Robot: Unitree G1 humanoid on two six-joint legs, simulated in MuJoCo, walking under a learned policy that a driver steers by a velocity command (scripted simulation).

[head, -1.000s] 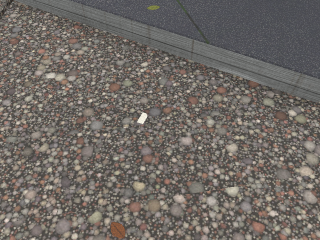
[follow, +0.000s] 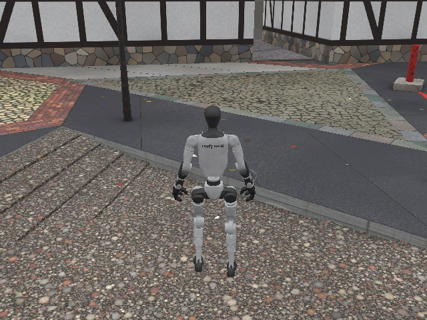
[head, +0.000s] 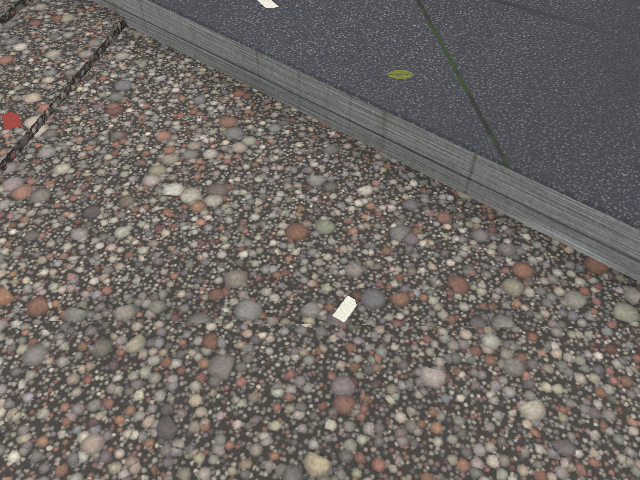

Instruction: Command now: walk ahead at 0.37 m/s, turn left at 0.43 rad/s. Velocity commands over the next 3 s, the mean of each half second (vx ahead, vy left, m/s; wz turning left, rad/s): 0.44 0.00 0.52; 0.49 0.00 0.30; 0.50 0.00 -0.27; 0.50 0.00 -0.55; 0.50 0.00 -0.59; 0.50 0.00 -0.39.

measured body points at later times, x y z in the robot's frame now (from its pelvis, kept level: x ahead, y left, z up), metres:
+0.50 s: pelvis +0.22 +0.09 -0.01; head +0.24 +0.12 +0.44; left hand +0.44 +0.37 -0.08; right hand +0.22 -0.18 -0.13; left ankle +0.06 +0.13 -0.75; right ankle +0.45 -0.01 -0.72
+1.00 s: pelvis +0.51 +0.19 -0.04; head +0.52 +0.21 +0.41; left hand +0.35 +0.41 -0.19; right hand +0.83 +0.08 -0.11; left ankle +0.60 +0.37 -0.76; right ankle +0.50 +0.03 -0.78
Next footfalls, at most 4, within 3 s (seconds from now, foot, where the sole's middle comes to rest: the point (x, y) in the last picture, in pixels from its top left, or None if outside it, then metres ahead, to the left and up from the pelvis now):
0.10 left None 0.09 0.14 -0.79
0.60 right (313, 477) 0.52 0.05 -0.82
1.06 left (163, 430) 0.63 0.39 -0.84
1.58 right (246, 302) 0.99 0.23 -0.86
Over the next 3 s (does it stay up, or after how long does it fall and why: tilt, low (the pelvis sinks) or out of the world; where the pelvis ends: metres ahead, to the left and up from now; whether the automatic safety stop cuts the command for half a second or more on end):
stays up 1.53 0.16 -0.12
